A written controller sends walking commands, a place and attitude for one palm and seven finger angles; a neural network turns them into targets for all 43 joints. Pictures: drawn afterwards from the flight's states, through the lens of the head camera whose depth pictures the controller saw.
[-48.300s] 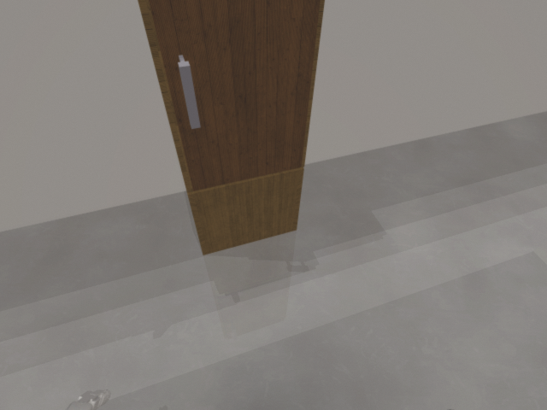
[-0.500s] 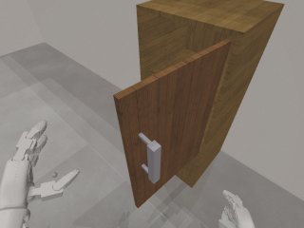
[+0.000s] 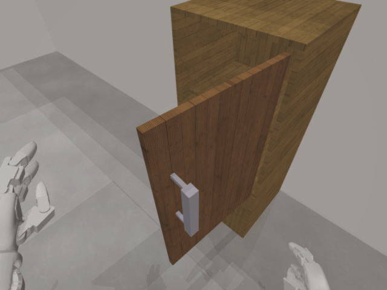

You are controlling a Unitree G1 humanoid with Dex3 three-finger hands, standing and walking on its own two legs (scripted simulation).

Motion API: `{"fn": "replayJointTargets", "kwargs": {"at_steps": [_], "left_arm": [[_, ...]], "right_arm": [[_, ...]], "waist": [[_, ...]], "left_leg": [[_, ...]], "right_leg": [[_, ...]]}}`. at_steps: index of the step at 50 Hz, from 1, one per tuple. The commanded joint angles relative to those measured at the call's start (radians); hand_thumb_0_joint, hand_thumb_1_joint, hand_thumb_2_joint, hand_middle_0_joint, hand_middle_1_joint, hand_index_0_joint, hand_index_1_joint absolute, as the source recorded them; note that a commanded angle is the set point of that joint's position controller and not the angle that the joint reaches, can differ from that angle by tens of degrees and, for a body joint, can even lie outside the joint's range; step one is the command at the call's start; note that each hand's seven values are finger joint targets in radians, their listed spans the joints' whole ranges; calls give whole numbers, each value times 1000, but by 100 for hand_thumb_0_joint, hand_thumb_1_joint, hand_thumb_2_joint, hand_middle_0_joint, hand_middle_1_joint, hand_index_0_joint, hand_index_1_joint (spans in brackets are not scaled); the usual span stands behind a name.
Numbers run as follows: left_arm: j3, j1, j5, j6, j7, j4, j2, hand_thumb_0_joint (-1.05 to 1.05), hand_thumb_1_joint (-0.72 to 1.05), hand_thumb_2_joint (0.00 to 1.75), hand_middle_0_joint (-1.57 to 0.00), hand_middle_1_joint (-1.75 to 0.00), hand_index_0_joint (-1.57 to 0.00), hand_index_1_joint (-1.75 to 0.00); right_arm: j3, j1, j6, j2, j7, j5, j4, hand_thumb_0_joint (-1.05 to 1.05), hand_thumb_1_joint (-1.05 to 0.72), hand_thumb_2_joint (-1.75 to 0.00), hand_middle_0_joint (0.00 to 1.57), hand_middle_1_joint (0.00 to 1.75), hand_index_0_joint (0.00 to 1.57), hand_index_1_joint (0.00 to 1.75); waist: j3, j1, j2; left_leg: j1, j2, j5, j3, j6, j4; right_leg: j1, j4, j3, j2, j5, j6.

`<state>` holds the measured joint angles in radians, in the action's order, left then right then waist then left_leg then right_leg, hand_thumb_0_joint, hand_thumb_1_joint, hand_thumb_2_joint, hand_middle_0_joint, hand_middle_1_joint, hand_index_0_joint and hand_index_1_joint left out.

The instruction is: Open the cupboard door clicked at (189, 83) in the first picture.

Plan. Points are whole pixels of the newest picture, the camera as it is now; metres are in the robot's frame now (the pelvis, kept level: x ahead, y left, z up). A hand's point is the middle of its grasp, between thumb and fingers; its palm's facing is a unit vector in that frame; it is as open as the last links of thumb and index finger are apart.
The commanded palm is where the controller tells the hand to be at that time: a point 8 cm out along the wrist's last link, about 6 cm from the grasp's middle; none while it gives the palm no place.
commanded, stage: draw the hand back to the body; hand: left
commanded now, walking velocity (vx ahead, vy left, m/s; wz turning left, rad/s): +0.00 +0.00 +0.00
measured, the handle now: (184, 205) +0.29 +0.06 +0.02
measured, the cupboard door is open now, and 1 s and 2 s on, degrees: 84 84 84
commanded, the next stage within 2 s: step back with the hand held close in 0.12 s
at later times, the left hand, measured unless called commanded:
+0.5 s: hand (55, 210) +0.19 +0.25 +0.15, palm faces +0.35 -0.81 -0.47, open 7.4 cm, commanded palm +0.13 +0.29 +0.17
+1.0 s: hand out of the picture +0.07 +0.28 +0.16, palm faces +0.47 -0.73 -0.50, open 7.4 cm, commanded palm +0.01 +0.32 +0.17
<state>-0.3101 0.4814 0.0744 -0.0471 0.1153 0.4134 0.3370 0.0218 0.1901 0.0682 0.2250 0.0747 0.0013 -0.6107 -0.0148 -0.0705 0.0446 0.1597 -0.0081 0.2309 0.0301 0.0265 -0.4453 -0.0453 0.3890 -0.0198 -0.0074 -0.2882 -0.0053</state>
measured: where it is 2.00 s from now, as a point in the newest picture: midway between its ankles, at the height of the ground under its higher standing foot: outside the picture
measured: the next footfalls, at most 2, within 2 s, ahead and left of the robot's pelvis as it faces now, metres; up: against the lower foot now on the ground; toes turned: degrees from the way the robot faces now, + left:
left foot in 1.18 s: -0.07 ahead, +0.13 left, +0.00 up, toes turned +3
right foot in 1.52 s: -0.30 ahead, -0.09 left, +0.00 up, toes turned -3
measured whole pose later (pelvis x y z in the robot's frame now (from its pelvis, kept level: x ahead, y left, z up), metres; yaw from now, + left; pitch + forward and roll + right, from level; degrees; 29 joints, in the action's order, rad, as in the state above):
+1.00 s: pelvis -0.11 +0.01 -0.02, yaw +3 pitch -1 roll -2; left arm -0.44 0.53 0.02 -0.20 0.14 0.53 0.40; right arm -0.01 0.22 0.07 0.21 0.07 0.00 -0.57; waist -0.07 -0.01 0.04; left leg 0.45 0.00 0.19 0.03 0.05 -0.58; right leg -0.30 0.58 0.00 -0.04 -0.27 -0.01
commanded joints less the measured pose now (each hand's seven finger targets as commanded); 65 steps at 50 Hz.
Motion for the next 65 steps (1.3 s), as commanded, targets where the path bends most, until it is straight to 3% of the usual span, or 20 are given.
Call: {"fn": "replayJointTargets", "kwargs": {"at_steps": [1,11,13,14,18,28,32,39,43,48,50,51,52,54,57,59,60,61,63,65], "left_arm": [[-141,-99,0,-83,21,262,207,0,90,90,-20,-30,-20,-30],[-124,-75,7,-78,13,185,176,0,90,90,-20,-30,-20,-30],[-268,-216,-1,-122,20,257,333,0,90,90,-20,-30,-20,-30],[-210,-119,-2,-125,10,177,258,0,90,90,-20,-30,-20,-30],[-163,-27,-13,-125,4,180,212,0,90,90,-20,-30,-20,-30],[-253,75,-7,-142,31,315,292,0,90,90,-20,-30,-20,-30],[-251,103,-7,-156,35,306,277,0,90,90,-20,-30,-20,-30],[-235,69,-35,-190,44,291,238,0,90,90,-20,-30,-20,-30],[-254,15,-57,-208,48,309,241,0,90,90,-20,-30,-20,-30],[-264,42,-41,-225,47,341,258,0,90,90,-20,-30,-20,-30],[-262,41,-29,-224,55,360,274,0,90,90,-20,-30,-20,-30],[-222,15,-32,-221,61,350,246,0,90,90,-20,-30,-20,-30],[-220,2,-39,-219,65,334,249,0,90,90,-20,-30,-20,-30],[-229,-22,-45,-205,69,306,260,0,90,90,-20,-30,-20,-30],[-219,-67,-37,-199,73,292,261,0,90,90,-20,-30,-20,-30],[-239,-83,-45,-221,75,348,274,0,90,90,-20,-30,-20,-30],[-263,-67,-42,-223,78,327,295,0,90,90,-20,-30,-20,-30],[-256,26,-25,-233,66,254,251,0,90,90,-20,-30,-20,-30],[-272,22,-21,-230,60,363,264,0,90,90,-20,-30,-20,-30],[-255,11,-18,-231,60,447,258,0,90,90,-20,-30,-20,-30]], "right_arm": [[-35,-136,63,101,15,2,160,0,-90,-90,20,30,20,30],[-41,-137,56,103,11,3,151,0,-90,-90,20,30,20,30],[-44,-128,39,122,12,12,178,0,-90,-90,20,30,20,30],[-44,-129,24,111,14,6,156,0,-90,-90,20,30,20,30],[-56,-123,-10,118,11,6,178,0,-90,-90,20,30,20,30],[-75,-117,-50,116,16,17,237,0,-90,-90,20,30,20,30],[-77,-111,-41,120,16,15,241,0,-90,-90,20,30,20,30],[-79,-92,7,143,14,13,239,0,-90,-90,20,30,20,30],[-86,-85,39,144,16,7,234,0,-90,-90,20,30,20,30],[-82,-74,65,116,4,-1,214,0,-90,-90,20,30,20,30],[-96,-43,61,110,-4,0,179,0,-90,-90,20,30,20,30],[-92,-29,55,102,-9,-3,155,0,-90,-90,20,30,20,30],[-89,-47,53,98,-11,-5,149,0,-90,-90,20,30,20,30],[-75,-60,48,79,-9,-11,146,0,-90,-90,20,30,20,30],[-58,-72,41,91,13,-2,132,0,-90,-90,20,30,20,30],[-72,-88,53,129,19,-3,158,0,-90,-90,20,30,20,30],[-80,-76,64,102,16,-11,147,0,-90,-90,20,30,20,30],[-84,-51,76,86,0,-15,129,0,-90,-90,20,30,20,30],[-98,-50,86,105,-16,-25,133,0,-90,-90,20,30,20,30],[-102,-68,99,106,-24,-15,128,0,-90,-90,20,30,20,30]], "waist": [[102,1,60],[54,5,-10],[4,43,-24],[22,50,-59],[98,53,-29],[199,50,-1],[161,53,49],[51,66,96],[57,54,146],[57,68,38],[100,74,-160],[102,79,-235],[93,72,-239],[90,75,-222],[38,90,-81],[89,63,226],[117,63,221],[178,69,173],[156,74,160],[186,65,112]], "left_leg": [[-123,25,-241,-24,-2,45],[-113,27,-215,-15,3,56],[-75,43,-161,-34,24,9],[-75,40,-163,-41,23,-15],[-94,57,-303,-21,17,-19],[-30,97,-410,-43,11,-4],[55,115,-275,-69,16,37],[385,159,341,-156,54,181],[578,214,522,-223,82,275],[381,116,377,-138,35,91],[109,12,181,-32,-31,-260],[72,-6,141,-35,-42,-427],[113,0,163,-50,-38,-517],[185,25,178,-55,-34,-433],[98,16,24,-27,-31,6],[176,260,-321,-266,58,128],[140,336,-489,-308,105,120],[130,352,-401,-277,127,142],[193,358,-324,-308,158,147],[68,324,-446,-205,147,87]], "right_leg": [[-78,-61,4,4,272,-12],[-92,-78,5,3,264,-4],[-187,-140,102,53,320,4],[-180,-134,103,77,371,4],[-146,-73,75,81,493,19],[-103,36,60,51,463,18],[-118,54,64,34,318,17],[-47,123,62,-12,21,19],[89,292,14,-60,-10,22],[-150,77,145,7,-107,-36],[-448,-147,356,175,-267,-114],[-501,-183,408,276,-220,-158],[-478,-160,393,296,-72,-166],[-361,-79,303,266,208,-140],[-342,69,170,135,298,-42],[-260,335,61,-14,68,29],[-305,479,69,-36,-152,25],[-306,621,91,-51,-241,17],[-328,732,106,-52,-230,24],[-370,663,79,-37,-178,35]]}}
